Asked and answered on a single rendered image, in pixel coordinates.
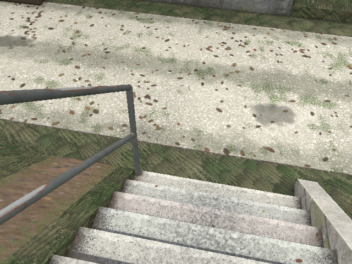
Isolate stairs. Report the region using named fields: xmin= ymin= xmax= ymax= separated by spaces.
xmin=49 ymin=170 xmax=338 ymax=264

